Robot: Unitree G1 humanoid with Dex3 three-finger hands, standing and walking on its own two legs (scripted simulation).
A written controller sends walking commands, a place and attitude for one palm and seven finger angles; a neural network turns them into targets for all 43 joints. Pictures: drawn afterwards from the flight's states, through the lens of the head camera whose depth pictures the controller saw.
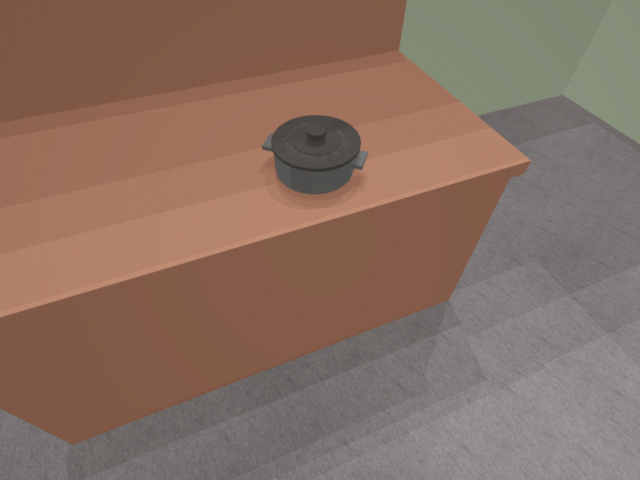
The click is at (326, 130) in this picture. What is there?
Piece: lid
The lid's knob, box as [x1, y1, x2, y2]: [306, 124, 325, 140]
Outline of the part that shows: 307,127 306,135 309,139 320,140 324,138 325,128 323,126 313,124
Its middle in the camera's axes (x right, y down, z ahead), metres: -0.01 -0.22 +0.81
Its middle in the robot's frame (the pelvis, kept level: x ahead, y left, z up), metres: +0.76 +0.05 +0.00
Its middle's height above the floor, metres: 0.77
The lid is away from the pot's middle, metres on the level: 0.00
